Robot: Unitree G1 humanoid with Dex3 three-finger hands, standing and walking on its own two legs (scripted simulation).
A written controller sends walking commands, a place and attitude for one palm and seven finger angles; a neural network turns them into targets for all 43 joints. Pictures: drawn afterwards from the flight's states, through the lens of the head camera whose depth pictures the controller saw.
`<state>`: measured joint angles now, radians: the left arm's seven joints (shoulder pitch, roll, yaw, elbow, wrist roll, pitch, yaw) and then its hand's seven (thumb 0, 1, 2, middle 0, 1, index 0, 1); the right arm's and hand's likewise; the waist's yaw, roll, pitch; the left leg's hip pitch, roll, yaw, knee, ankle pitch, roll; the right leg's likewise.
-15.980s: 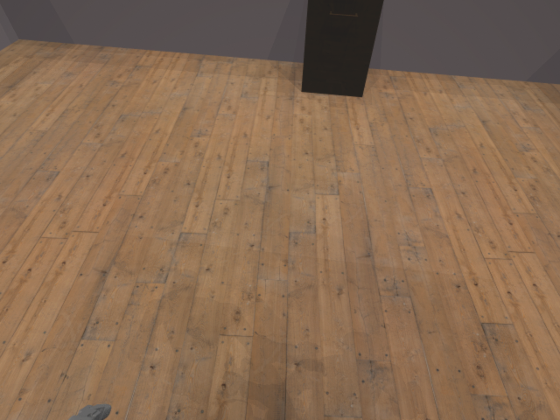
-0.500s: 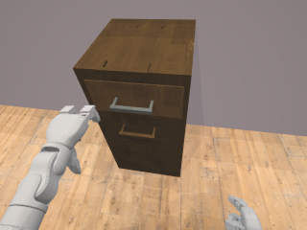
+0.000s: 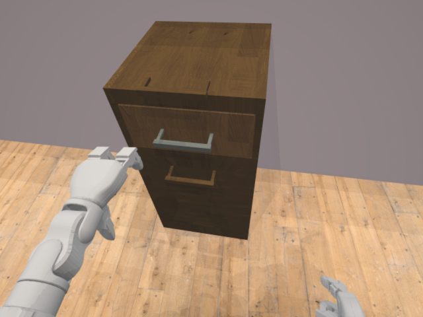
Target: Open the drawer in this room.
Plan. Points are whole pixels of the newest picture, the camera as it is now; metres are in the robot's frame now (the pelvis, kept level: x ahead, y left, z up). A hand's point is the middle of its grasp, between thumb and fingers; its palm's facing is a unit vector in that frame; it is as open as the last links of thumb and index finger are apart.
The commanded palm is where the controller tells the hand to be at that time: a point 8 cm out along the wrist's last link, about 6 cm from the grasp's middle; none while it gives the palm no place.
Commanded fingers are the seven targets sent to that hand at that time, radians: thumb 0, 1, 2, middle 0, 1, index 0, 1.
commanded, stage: move the hooked fingers above the handle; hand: left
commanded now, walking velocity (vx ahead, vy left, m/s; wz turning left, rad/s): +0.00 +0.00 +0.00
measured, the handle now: (184, 140) +0.58 +0.16 -0.05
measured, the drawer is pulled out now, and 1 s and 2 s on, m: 0.00 0.00 0.00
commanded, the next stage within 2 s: none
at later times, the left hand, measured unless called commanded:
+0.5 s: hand (146, 169) +0.39 +0.20 +0.04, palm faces -0.03 -0.03 -1.00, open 13.8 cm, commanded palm +0.38 +0.20 +0.10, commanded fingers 0.00 -0.50 0.30 -0.30 -1.20 -0.30 -1.20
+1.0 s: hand (162, 153) +0.46 +0.19 +0.01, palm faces -0.05 -0.01 -1.00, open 13.8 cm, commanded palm +0.46 +0.19 +0.07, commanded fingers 0.00 -0.50 0.30 -0.30 -1.20 -0.30 -1.20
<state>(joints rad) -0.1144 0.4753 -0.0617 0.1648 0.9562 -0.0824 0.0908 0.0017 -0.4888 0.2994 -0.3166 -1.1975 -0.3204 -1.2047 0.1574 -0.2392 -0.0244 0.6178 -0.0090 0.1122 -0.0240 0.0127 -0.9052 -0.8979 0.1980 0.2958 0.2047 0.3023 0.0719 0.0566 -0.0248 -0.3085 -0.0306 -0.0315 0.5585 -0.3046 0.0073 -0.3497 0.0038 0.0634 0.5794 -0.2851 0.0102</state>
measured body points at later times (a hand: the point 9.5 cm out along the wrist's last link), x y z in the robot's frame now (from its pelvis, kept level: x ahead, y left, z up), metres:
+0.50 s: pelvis +0.00 -0.01 -0.01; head +0.05 -0.03 +0.44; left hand +0.39 +0.20 +0.09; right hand +0.12 -0.27 -0.14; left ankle -0.01 +0.12 -0.73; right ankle +0.01 -0.13 -0.73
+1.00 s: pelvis +0.01 +0.00 -0.02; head +0.08 -0.01 +0.42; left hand +0.46 +0.19 +0.07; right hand +0.07 -0.28 -0.15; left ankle -0.01 +0.12 -0.73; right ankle +0.01 -0.13 -0.73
